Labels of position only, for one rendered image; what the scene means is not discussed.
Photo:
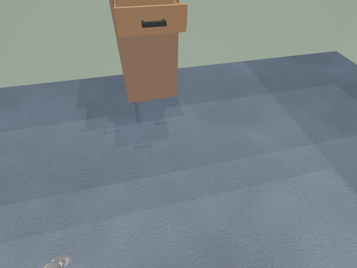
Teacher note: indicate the handle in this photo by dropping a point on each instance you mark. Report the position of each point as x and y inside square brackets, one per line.
[154, 23]

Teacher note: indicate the left robot hand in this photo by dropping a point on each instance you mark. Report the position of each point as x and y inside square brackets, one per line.
[60, 261]

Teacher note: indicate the cabinet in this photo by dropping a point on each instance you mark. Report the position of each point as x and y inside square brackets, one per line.
[149, 64]

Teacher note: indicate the drawer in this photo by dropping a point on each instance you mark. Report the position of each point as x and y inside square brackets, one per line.
[129, 13]

